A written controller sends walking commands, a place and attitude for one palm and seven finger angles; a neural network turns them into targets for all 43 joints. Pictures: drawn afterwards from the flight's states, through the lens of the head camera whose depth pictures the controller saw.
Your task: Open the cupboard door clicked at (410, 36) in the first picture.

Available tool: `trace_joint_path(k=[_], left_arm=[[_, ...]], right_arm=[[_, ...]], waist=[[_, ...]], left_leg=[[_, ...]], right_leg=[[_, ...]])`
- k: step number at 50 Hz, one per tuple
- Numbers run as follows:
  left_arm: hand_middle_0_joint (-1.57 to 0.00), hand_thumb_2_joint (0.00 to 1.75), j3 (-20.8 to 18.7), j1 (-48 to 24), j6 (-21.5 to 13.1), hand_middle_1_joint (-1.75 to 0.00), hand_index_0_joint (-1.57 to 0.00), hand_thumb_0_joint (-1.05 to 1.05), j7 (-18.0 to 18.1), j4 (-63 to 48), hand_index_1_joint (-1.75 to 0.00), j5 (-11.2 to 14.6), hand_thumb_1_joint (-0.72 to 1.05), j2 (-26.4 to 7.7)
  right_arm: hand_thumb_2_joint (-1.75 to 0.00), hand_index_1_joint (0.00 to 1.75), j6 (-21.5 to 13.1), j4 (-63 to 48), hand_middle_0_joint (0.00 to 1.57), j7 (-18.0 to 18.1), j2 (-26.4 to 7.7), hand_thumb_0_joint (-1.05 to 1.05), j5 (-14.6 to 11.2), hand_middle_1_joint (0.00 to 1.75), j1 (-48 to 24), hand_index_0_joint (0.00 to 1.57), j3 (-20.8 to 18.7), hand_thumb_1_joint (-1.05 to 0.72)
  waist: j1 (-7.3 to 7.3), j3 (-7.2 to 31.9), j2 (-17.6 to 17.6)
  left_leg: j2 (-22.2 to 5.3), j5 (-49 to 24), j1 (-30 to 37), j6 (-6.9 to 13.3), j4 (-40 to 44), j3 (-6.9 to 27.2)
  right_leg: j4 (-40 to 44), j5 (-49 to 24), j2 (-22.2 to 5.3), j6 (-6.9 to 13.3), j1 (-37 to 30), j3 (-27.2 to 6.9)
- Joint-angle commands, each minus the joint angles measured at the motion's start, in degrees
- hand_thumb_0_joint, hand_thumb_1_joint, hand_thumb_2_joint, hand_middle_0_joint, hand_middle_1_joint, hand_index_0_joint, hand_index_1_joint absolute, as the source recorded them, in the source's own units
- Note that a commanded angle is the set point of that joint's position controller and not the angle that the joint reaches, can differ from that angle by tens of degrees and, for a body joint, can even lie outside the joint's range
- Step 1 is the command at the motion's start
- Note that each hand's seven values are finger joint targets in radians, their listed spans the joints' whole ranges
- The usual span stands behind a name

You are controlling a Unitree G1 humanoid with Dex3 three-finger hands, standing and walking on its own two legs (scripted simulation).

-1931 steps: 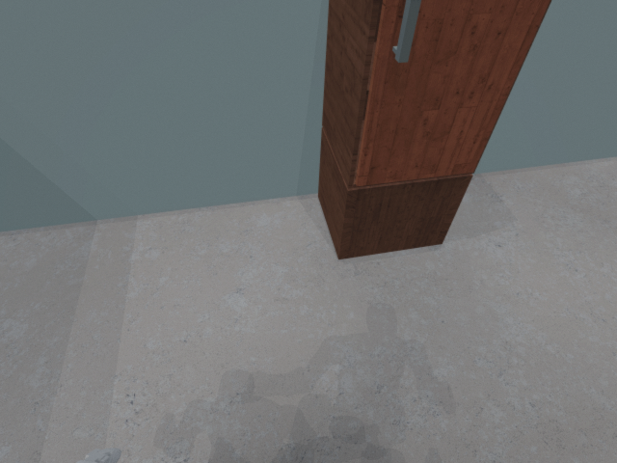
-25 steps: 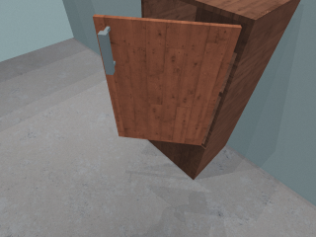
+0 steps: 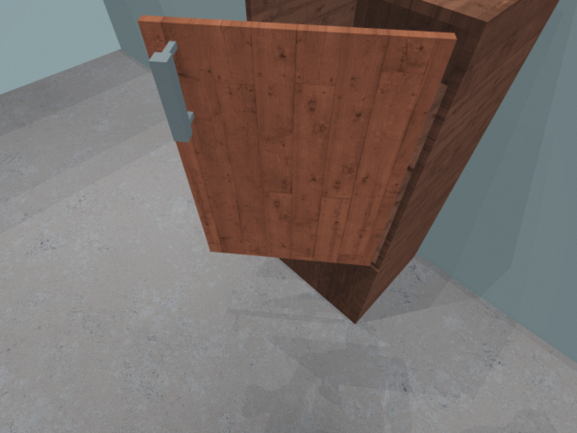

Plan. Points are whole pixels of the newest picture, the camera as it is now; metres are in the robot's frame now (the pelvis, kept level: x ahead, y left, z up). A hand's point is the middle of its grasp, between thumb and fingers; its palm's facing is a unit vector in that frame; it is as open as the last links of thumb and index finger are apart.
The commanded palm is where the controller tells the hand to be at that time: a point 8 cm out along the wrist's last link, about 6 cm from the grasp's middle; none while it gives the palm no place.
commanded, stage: come to a stop and stand still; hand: left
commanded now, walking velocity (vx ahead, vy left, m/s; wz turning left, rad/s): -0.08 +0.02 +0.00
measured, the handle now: (177, 93) +0.55 +0.19 +0.17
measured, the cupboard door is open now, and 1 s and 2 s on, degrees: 39 39 39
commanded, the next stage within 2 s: look again from close up in 0.72 s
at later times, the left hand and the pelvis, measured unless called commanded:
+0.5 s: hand out of the picture +0.01 +0.19 -0.15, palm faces +0.00 -0.96 -0.27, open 7.4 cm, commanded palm none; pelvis -0.03 -0.01 +0.01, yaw -1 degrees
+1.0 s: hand out of the picture +0.03 +0.17 -0.15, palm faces -0.02 -0.96 -0.26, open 7.4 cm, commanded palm none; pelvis -0.02 -0.03 +0.01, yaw +0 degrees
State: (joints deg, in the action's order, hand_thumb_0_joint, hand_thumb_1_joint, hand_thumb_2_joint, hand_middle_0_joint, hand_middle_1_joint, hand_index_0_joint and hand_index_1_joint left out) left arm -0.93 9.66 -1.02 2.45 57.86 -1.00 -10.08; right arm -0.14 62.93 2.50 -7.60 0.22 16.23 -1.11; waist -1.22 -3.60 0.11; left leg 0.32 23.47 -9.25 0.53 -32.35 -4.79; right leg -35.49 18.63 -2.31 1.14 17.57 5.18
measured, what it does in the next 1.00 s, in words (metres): stands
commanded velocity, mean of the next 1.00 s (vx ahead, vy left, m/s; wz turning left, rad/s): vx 0.00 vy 0.00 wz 0.00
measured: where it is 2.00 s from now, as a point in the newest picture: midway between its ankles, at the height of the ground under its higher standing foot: outside the picture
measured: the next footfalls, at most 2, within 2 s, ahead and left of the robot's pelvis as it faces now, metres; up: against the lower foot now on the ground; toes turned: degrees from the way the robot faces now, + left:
none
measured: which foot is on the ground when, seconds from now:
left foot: down 0.00-1.00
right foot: down 0.00-1.00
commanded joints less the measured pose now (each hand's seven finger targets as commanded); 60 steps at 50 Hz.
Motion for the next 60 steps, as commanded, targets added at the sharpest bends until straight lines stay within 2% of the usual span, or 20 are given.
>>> trace_joint_path(k=[1,2,3,4,5,6,7,8,9,10,11,12,14,15,16,18,23,26,42,60], left_arm=[[-0.20,0.90,-1.8,3.7,1.1,-0.30,-0.20,0.00,0.7,-2.7,-0.30,0.5,0.90,-5.5],[-0.20,0.90,-1.6,2.7,1.4,-0.30,-0.20,0.00,0.8,-3.1,-0.30,0.3,0.90,-4.9],[-0.20,0.90,-1.7,2.0,1.7,-0.30,-0.20,0.00,0.7,-3.5,-0.30,0.1,0.90,-4.5],[-0.20,0.90,-1.6,1.6,1.8,-0.30,-0.20,0.00,0.6,-3.6,-0.30,0.0,0.90,-4.1],[-0.20,0.90,-1.6,1.8,2.0,-0.30,-0.20,0.00,0.4,-3.7,-0.30,0.0,0.90,-4.1],[-0.20,0.90,-1.7,2.7,1.9,-0.30,-0.20,0.00,0.2,-3.4,-0.30,-0.1,0.90,-4.0],[-0.20,0.90,-1.2,9.9,0.7,-0.30,-0.20,0.00,1.6,0.2,-0.30,0.3,0.90,-6.2],[-0.20,0.90,-1.7,9.7,0.0,-0.30,-0.20,0.00,1.2,-2.0,-0.30,0.2,0.90,-7.9],[-0.20,0.90,-1.5,6.7,-0.9,-0.30,-0.20,0.00,0.8,-2.0,-0.30,0.4,0.90,-9.0],[-0.20,0.90,-1.2,4.5,-1.1,-0.30,-0.20,0.00,0.6,-2.8,-0.30,0.1,0.90,-8.5],[-0.20,0.90,-1.0,2.3,-1.0,-0.30,-0.20,0.00,0.4,-3.7,-0.30,-0.1,0.90,-8.4],[-0.20,0.90,-0.8,1.4,-0.9,-0.30,-0.20,0.00,0.2,-4.0,-0.30,0.1,0.90,-8.0],[-0.20,0.90,-0.8,1.3,-0.9,-0.30,-0.20,0.00,-0.3,-3.8,-0.30,0.3,0.90,-8.3],[-0.20,0.90,-0.8,1.8,-0.7,-0.30,-0.20,0.00,-0.4,-3.3,-0.30,0.4,0.90,-8.2],[-0.20,0.90,-0.8,2.3,-0.6,-0.30,-0.20,0.00,-0.5,-2.7,-0.30,0.4,0.90,-7.9],[-0.20,0.90,-0.5,2.6,-0.5,-0.30,-0.20,0.00,-0.7,-1.9,-0.30,0.4,0.90,-7.9],[-0.20,0.90,-0.6,2.3,-0.8,-0.30,-0.20,0.00,-1.0,-0.6,-0.30,0.4,0.90,-9.7],[-0.20,0.90,-0.7,2.1,-0.9,-0.30,-0.20,0.00,-1.1,-0.1,-0.30,0.4,0.90,-10.4],[-0.20,0.90,-0.6,0.9,-1.3,-0.30,-0.20,0.00,-1.1,2.9,-0.30,0.6,0.90,-12.3],[-0.20,0.90,-0.7,0.6,-1.3,-0.30,-0.20,0.00,-1.0,3.2,-0.30,0.5,0.90,-11.2]], right_arm=[[-0.90,0.30,-0.8,-1.1,0.20,0.2,-5.4,0.00,0.7,0.30,6.2,0.20,-1.2,-0.90],[-0.90,0.30,-0.9,-1.5,0.20,0.4,-6.2,0.00,0.8,0.30,5.2,0.20,-1.3,-0.90],[-0.90,0.30,-1.0,-2.1,0.20,0.5,-6.4,0.00,0.8,0.30,4.5,0.20,-1.4,-0.90],[-0.90,0.30,-1.1,-2.3,0.20,0.5,-6.4,0.00,0.9,0.30,3.6,0.20,-1.4,-0.90],[-0.90,0.30,-1.1,-2.8,0.20,0.5,-7.0,0.00,1.0,0.30,2.8,0.20,-1.5,-0.90],[-0.90,0.30,-1.1,-3.3,0.20,0.4,-7.2,0.00,1.1,0.30,1.8,0.20,-1.5,-0.90],[-0.90,0.30,-1.0,-7.5,0.20,-0.3,-12.0,0.00,-0.8,0.30,-2.7,0.20,-2.5,-0.90],[-0.90,0.30,-1.2,-10.4,0.20,-0.9,-7.3,0.00,0.0,0.30,-2.0,0.20,-2.1,-0.90],[-0.90,0.30,-0.8,-10.6,0.20,-1.2,-5.3,0.00,0.3,0.30,-0.4,0.20,-1.5,-0.90],[-0.90,0.30,-0.3,-10.4,0.20,-1.3,-4.2,0.00,0.4,0.30,1.2,0.20,-1.3,-0.90],[-0.90,0.30,-0.3,-9.9,0.20,-1.3,-4.6,0.00,0.4,0.30,3.0,0.20,-1.4,-0.90],[-0.90,0.30,-0.6,-9.3,0.20,-1.4,-5.3,0.00,0.6,0.30,4.0,0.20,-1.3,-0.90],[-0.90,0.30,-1.6,-9.4,0.20,-1.1,-8.4,0.00,1.0,0.30,2.6,0.20,-1.5,-0.90],[-0.90,0.30,-1.8,-9.8,0.20,-0.9,-9.2,0.00,1.0,0.30,0.9,0.20,-1.4,-0.90],[-0.90,0.30,-1.8,-10.0,0.20,-0.8,-9.8,0.00,0.9,0.30,0.1,0.20,-1.3,-0.90],[-0.90,0.30,-1.8,-9.8,0.20,-0.7,-10.6,0.00,0.8,0.30,-0.5,0.20,-1.1,-0.90],[-0.90,0.30,-1.8,-7.9,0.20,-0.9,-11.4,0.00,0.8,0.30,-0.3,0.20,-0.6,-0.90],[-0.90,0.30,-1.8,-6.5,0.20,-1.1,-11.6,0.00,0.9,0.30,-0.2,0.20,-0.4,-0.90],[-0.90,0.30,-2.0,-1.3,0.20,-1.2,-12.2,0.00,0.8,0.30,0.0,0.20,0.4,-0.90],[-0.90,0.30,-1.9,-0.2,0.20,-0.8,-11.2,0.00,0.8,0.30,0.2,0.20,0.3,-0.90]], waist=[[1.06,5.4,-4.4],[1.22,4.2,-8.8],[1.19,3.7,-9.4],[1.39,3.1,-8.6],[1.58,2.6,-8.1],[2.25,2.6,-6.9],[3.87,6.4,-10.0],[3.45,6.6,-3.1],[1.59,6.8,4.4],[-0.11,6.9,6.9],[-1.36,6.0,4.7],[-1.62,5.0,0.7],[-0.09,3.4,-6.7],[0.64,2.9,-6.1],[0.87,2.7,-3.2],[0.90,1.1,-0.6],[0.72,0.4,0.9],[0.68,0.3,1.6],[1.28,2.3,0.5],[1.27,1.9,-0.2]], left_leg=[[-9.2,-43.5,2.5,0.8,8.1,6.0],[-11.3,-53.8,4.0,2.4,8.6,7.4],[-13.0,-58.7,5.3,4.3,9.0,8.6],[-13.8,-60.2,6.6,5.7,8.8,8.8],[-14.0,-57.4,5.9,6.2,8.8,8.7],[-13.3,-53.7,5.3,6.0,7.9,8.2],[-12.7,-61.5,3.4,2.7,-5.0,5.6],[-6.6,-36.5,-3.6,0.8,-6.3,3.9],[-3.7,-10.6,-6.6,-0.1,-5.1,2.4],[-3.0,0.1,-5.7,-0.4,-2.1,2.9],[-2.6,-2.8,-2.3,-0.1,2.6,3.2],[-3.6,-8.8,-0.1,0.4,5.4,4.6],[-7.3,-21.4,-1.3,2.1,8.4,7.7],[-8.0,-23.5,-2.1,2.4,9.2,8.2],[-8.3,-22.1,-2.4,2.5,9.9,8.1],[-7.5,-15.7,-3.0,2.3,11.4,7.7],[-6.3,-8.8,-2.8,2.0,13.4,6.8],[-5.7,-8.1,-2.4,1.9,13.6,6.5],[-6.5,-12.6,-1.4,0.9,14.3,5.7],[-6.8,-14.2,-0.6,0.4,14.3,5.4]], right_leg=[[-0.8,-31.5,-5.4,2.2,-4.9,-5.3],[-2.1,-20.3,-3.0,0.7,-2.3,-3.3],[-3.3,-6.8,-1.4,0.0,-0.1,-2.6],[-2.8,-0.4,-0.7,-0.1,1.0,-2.8],[-1.8,1.4,-0.8,0.0,1.0,-3.0],[1.1,-1.3,-1.0,0.0,-0.5,-3.2],[7.1,-12.0,-3.2,0.5,-3.0,-5.1],[7.4,-26.0,-6.5,3.6,-7.2,-11.0],[10.1,-28.6,-11.9,5.9,-7.9,-15.1],[10.7,-26.1,-13.2,7.4,-6.5,-15.9],[10.0,-19.8,-11.4,6.7,-3.1,-14.1],[9.1,-14.5,-8.4,4.9,-0.8,-11.9],[6.5,-14.7,-3.5,2.5,-3.0,-7.6],[6.2,-14.1,-2.9,2.0,-4.2,-6.6],[6.7,-13.2,-2.6,1.8,-5.0,-6.5],[9.0,-11.8,-3.1,1.9,-5.0,-7.7],[12.6,-7.2,-4.1,2.2,-5.2,-9.5],[14.3,-4.8,-4.6,2.4,-5.0,-10.4],[14.1,-13.0,-5.7,2.7,-9.1,-9.8],[14.9,-16.0,-5.4,2.4,-9.3,-9.5]])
